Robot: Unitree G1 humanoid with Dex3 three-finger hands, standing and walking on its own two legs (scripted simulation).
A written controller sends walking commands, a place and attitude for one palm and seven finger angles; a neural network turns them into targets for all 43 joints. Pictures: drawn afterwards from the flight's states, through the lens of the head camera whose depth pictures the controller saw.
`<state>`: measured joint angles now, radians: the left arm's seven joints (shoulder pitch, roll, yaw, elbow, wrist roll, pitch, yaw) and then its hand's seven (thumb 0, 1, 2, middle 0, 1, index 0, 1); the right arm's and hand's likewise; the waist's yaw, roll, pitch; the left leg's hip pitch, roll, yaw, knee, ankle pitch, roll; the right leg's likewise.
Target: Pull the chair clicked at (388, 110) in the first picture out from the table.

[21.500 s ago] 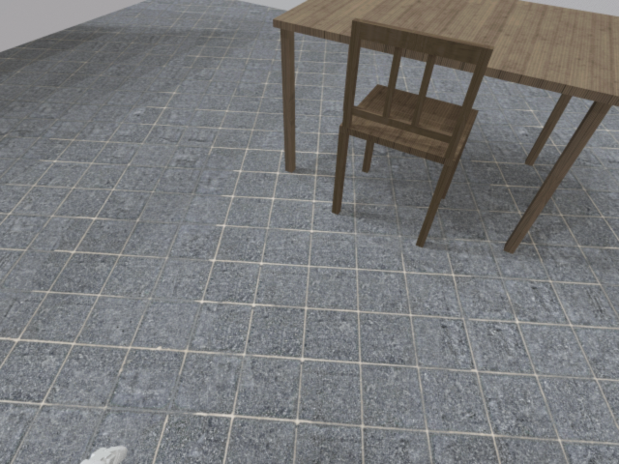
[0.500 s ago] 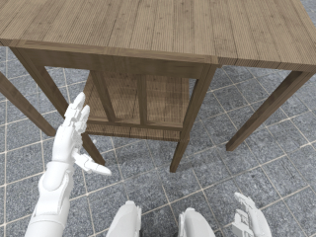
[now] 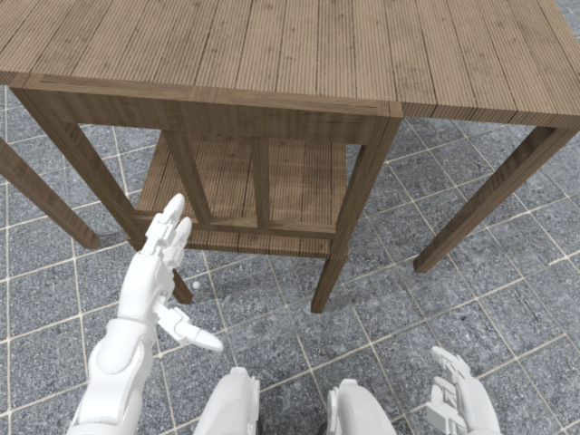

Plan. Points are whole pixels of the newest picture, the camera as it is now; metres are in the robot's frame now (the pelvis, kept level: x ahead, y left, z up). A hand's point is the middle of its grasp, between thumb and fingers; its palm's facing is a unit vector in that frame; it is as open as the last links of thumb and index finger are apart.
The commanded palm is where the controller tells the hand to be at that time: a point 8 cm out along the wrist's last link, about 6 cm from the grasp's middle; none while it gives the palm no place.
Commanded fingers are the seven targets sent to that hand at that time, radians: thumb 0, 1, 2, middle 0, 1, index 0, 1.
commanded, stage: aim the fingers beside a spindle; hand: left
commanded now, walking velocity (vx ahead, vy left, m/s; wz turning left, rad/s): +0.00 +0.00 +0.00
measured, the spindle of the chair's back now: (191, 180) +0.46 +0.17 +0.01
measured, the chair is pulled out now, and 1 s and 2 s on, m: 0.00 0.00 0.00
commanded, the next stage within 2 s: push the fingers through the gap in 0.50 s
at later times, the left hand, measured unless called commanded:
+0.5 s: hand (178, 268) +0.32 +0.16 +0.03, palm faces -0.01 -1.00 -0.06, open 16.9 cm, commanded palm +0.30 +0.21 +0.02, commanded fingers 0.00 -0.50 0.30 -0.06 -0.08 -0.06 -0.08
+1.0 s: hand (198, 260) +0.33 +0.14 +0.02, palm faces -0.07 -1.00 -0.04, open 17.0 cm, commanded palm +0.34 +0.19 +0.02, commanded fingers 0.00 -0.50 0.30 -0.06 -0.08 -0.06 -0.08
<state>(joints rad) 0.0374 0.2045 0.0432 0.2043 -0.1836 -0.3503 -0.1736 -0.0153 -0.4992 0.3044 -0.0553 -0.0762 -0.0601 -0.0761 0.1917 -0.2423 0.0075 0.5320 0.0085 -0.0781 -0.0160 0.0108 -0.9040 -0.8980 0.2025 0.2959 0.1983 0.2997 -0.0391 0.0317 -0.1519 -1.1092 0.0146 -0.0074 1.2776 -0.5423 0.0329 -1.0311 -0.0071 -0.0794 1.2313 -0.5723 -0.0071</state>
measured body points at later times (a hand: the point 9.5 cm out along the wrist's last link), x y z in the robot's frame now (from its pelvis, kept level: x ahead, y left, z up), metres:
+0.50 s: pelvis +0.00 -0.01 +0.00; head +0.09 +0.00 +0.44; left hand +0.32 +0.21 +0.03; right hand +0.17 -0.25 -0.10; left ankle +0.03 +0.09 -0.63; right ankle +0.01 -0.12 -0.63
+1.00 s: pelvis +0.00 -0.01 +0.00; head +0.11 +0.00 +0.43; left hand +0.33 +0.19 +0.03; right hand +0.15 -0.26 -0.11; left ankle +0.03 +0.09 -0.63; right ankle +0.01 -0.12 -0.63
